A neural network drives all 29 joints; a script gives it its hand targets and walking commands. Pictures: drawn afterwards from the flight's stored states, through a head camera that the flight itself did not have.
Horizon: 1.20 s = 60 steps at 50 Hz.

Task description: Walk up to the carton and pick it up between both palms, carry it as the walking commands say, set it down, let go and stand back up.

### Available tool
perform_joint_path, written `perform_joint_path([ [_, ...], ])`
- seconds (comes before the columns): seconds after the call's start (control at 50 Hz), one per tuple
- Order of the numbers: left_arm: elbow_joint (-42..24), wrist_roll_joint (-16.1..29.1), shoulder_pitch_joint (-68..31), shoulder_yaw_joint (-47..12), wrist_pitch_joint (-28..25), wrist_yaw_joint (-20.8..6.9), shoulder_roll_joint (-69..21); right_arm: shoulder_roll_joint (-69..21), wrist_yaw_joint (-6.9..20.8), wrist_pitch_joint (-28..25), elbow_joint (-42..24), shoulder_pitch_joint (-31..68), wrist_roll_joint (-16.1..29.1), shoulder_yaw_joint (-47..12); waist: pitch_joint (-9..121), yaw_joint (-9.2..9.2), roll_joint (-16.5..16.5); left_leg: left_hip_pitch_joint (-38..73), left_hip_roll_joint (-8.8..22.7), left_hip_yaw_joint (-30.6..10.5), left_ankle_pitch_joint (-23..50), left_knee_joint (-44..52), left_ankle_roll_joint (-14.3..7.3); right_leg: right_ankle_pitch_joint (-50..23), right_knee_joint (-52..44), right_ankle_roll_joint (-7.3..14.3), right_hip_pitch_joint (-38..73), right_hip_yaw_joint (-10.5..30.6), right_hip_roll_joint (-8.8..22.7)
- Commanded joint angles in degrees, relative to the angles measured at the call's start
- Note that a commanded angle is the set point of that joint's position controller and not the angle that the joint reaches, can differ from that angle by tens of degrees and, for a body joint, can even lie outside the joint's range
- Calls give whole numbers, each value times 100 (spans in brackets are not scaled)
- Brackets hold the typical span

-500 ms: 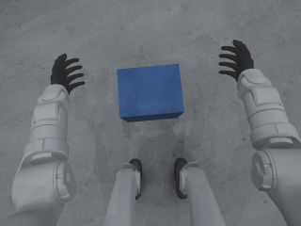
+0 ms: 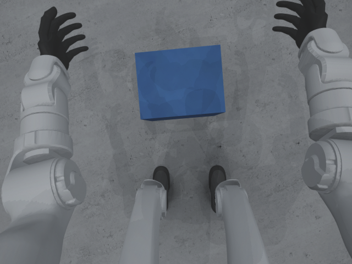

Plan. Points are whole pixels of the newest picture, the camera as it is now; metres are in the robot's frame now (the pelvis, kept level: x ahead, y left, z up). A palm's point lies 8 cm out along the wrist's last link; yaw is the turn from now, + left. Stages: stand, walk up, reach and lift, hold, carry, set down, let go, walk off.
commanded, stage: reach and lift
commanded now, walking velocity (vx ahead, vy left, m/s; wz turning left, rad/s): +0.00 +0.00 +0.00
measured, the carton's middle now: (180, 89) +0.52 +0.03 -0.52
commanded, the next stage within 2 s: none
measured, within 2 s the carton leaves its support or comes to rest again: neither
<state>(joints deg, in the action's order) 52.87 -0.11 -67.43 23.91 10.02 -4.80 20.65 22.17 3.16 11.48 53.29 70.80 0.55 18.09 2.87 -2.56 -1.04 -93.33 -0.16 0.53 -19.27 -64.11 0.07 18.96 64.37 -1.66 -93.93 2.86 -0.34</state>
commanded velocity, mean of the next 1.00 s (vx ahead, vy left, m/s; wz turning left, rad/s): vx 0.00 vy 0.00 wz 0.00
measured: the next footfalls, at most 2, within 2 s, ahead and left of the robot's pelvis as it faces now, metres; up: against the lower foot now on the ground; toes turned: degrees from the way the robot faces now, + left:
none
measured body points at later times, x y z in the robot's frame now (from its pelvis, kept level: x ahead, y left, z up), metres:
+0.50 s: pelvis -0.03 +0.00 -0.15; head +0.32 +0.00 +0.13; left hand +0.53 +0.26 -0.26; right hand +0.56 -0.21 -0.26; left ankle +0.06 +0.12 -0.61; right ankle +0.06 -0.13 -0.61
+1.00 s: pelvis -0.04 -0.01 -0.25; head +0.34 +0.01 -0.01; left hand +0.52 +0.25 -0.42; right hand +0.55 -0.20 -0.41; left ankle +0.06 +0.12 -0.61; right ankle +0.06 -0.13 -0.61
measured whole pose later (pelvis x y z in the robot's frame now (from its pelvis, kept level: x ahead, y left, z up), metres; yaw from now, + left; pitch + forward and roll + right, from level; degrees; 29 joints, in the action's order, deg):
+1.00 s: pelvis -0.04 -0.01 -0.25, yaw +1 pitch +42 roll +0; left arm 62.8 9.6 -84.3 11.6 7.3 2.9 25.8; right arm 27.9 -2.7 8.1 65.1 88.0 10.7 7.4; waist -17.2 -2.3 -0.7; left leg -129.7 -1.1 -1.1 -33.1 -121.2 1.6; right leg 33.4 121.5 -1.8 -129.7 1.8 -1.5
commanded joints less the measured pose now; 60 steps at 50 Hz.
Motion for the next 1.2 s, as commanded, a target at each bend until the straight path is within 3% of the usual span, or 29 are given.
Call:
perform_joint_path([
  [0.0, -406, -55, -1175, 69, -98, 30, 794, 697, 28, -118, -356, 1420, -43, 116, 5429, -147, -242, 2731, -182, 147, 2690, -237, 110, -1987, 338, -72, 2449, -344, -254],
  [0.2, -517, 182, -1981, -230, 123, 294, 1114, 1142, -129, 29, -251, 2150, 252, -63, 6028, -147, -103, 2108, -200, 308, 1590, -1589, 203, -853, 1619, -95, 1527, -550, -314],
  [0.44, -491, 606, -2472, -613, 209, 513, 1341, 1367, -310, 149, -265, 2701, 596, -453, 6243, -159, -152, 1193, -147, 372, 1107, -2868, 192, -583, 2949, -84, 1002, -605, -300],
  [0.82, 164, 858, -2899, -993, -242, 729, 1384, 1392, -548, -310, 323, 3084, 864, -814, 5518, -85, -157, 288, -34, 216, 1061, -4480, 217, -619, 4593, -96, 124, -510, -86],
  [1.04, 646, 1087, -3289, -1261, -506, 809, 1525, 1448, -633, -559, 830, 3452, 1146, -1146, 4718, -147, -64, -135, 94, 141, 883, -5209, 279, -475, 5275, -76, -251, -430, 14],
  [1.12, 681, 1228, -3518, -1343, -579, 832, 1635, 1545, -672, -612, 833, 3716, 1223, -1282, 4565, -194, -149, -355, 128, 129, 774, -5386, 273, -450, 5496, -63, -106, -408, 49],
  [1.18, 420, 1335, -3783, -1396, -624, 893, 1774, 1675, -743, -630, 495, 3988, 1265, -1305, 4924, -119, -176, 2, 111, 102, 1024, -5502, 226, -693, 5600, -33, 150, -421, 30],
])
